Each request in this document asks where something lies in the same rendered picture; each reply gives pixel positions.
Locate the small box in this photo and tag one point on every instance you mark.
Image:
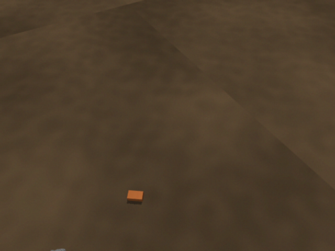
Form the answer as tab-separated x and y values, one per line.
135	195

